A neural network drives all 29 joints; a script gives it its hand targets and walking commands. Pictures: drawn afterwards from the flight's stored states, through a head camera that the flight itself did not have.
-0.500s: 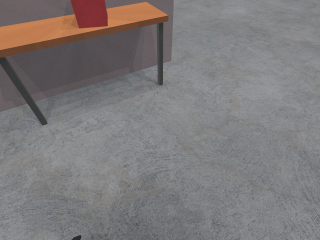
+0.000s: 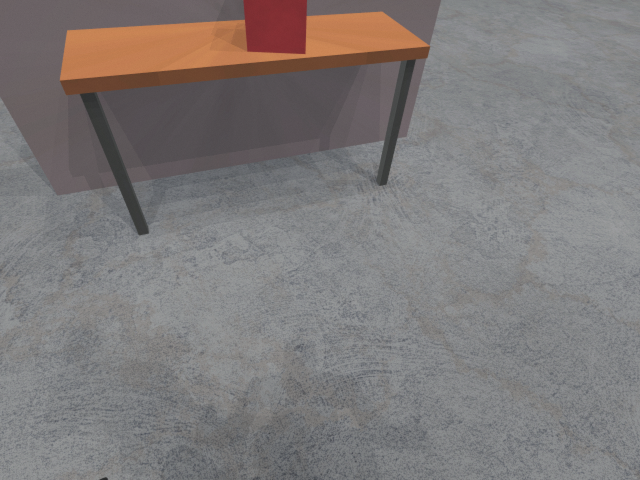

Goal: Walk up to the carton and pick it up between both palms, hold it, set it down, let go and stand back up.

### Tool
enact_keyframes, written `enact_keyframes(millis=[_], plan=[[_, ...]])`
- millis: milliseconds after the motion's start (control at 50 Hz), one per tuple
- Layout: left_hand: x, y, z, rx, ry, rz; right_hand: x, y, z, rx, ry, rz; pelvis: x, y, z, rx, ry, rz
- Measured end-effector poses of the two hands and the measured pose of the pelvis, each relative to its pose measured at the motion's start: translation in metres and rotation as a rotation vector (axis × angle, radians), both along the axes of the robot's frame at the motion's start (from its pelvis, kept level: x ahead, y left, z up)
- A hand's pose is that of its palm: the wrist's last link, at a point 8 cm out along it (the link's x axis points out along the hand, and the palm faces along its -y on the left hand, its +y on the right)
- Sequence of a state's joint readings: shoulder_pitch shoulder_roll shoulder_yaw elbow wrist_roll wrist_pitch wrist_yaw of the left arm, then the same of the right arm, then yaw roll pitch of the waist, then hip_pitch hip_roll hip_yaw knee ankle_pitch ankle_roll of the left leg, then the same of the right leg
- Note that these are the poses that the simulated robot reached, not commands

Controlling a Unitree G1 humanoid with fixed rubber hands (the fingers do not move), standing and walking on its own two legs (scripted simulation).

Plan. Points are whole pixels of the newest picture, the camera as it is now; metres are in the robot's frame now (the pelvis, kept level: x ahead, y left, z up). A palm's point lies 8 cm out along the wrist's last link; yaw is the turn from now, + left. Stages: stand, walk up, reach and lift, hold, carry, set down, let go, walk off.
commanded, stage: walk up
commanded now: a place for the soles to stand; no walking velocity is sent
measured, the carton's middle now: (276, 2) +1.55 +0.15 +0.06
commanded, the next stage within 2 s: none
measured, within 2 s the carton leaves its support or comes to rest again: neither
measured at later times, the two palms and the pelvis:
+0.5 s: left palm (125, 352) +0.33 +0.30 -0.07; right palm (548, 381) +0.29 -0.34 -0.09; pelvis +0.21 -0.03 +0.00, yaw +8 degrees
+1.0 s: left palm (128, 325) +0.39 +0.33 -0.11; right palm (472, 263) +0.53 -0.29 -0.09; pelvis +0.40 +0.01 +0.00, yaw +11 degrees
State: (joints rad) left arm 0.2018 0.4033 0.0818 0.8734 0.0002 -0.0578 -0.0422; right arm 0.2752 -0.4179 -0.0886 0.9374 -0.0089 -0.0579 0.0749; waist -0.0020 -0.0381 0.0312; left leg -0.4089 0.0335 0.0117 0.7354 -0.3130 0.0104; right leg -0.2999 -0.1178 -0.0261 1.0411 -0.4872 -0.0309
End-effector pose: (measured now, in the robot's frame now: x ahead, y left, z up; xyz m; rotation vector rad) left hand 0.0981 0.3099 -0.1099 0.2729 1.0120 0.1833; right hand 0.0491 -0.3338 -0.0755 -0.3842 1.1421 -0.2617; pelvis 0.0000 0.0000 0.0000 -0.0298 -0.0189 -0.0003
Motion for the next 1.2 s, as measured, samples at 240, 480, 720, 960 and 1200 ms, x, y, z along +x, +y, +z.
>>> enact_keyframes(millis=[240, 480, 720, 960, 1200], plan=[[0.095, 0.023, 0.028, -0.026, -0.037, 0.056, 0.093, 0.019, 0.032, -0.049, 0.035, 0.08, 0.093, 0.018, 0.027, -0.002, 0.026, 0.078], [0.224, -0.006, 0.039, 0.047, -0.123, 0.064, 0.233, -0.008, -0.009, 0.007, 0.0, 0.167, 0.197, -0.022, 0.005, 0.057, 0.061, 0.132], [0.206, -0.022, 0.053, 0.105, 0.081, 0.154, 0.359, -0.004, -0.01, 0.09, -0.076, 0.224, 0.299, -0.038, 0.019, 0.094, -0.002, 0.148], [0.276, 0.01, 0.008, 0.028, 0.115, 0.186, 0.465, 0.037, -0.01, 0.031, -0.051, 0.277, 0.385, 0.003, -0.001, 0.022, 0.027, 0.188], [0.384, 0.027, 0.013, -0.048, 0.018, 0.203, 0.545, 0.049, 0.031, -0.053, -0.05, 0.296, 0.462, 0.022, 0.02, -0.015, -0.013, 0.228]])
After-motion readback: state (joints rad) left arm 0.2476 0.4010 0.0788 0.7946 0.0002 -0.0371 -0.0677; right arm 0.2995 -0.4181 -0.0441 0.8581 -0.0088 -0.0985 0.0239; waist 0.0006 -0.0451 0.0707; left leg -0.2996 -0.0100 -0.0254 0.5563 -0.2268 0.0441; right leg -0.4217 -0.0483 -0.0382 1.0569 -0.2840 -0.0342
